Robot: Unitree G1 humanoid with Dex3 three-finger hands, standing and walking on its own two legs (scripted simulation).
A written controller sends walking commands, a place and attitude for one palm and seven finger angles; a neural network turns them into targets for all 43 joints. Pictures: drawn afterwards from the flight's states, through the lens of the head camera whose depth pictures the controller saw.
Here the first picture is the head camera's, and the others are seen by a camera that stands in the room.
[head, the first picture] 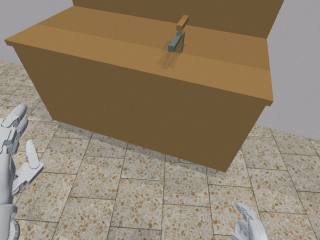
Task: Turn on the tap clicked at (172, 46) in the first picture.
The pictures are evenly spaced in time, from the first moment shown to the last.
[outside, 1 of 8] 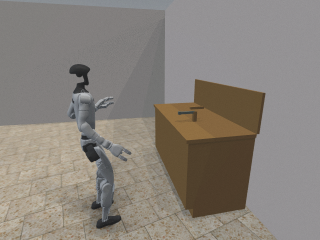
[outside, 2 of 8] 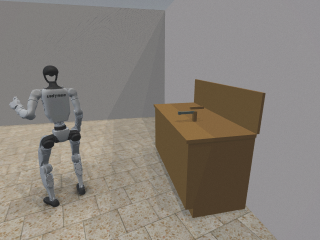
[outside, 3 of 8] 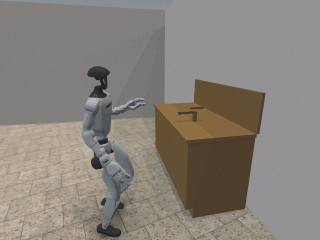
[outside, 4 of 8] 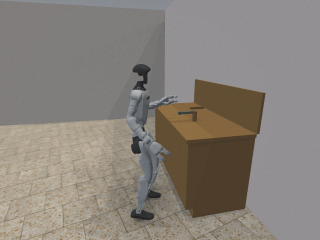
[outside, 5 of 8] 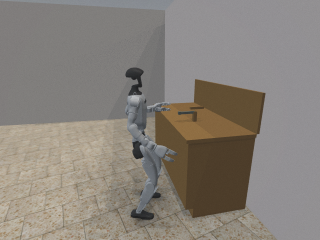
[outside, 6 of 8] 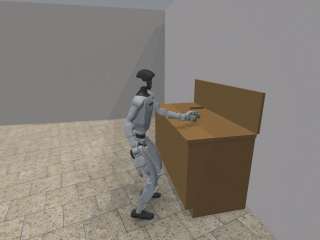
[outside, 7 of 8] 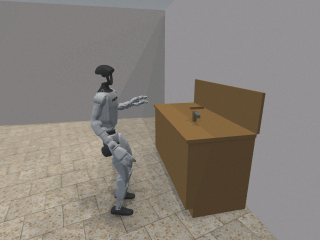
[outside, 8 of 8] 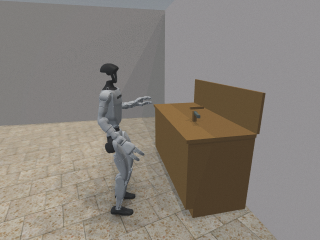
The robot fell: no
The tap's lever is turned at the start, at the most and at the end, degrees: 0 80 80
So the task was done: yes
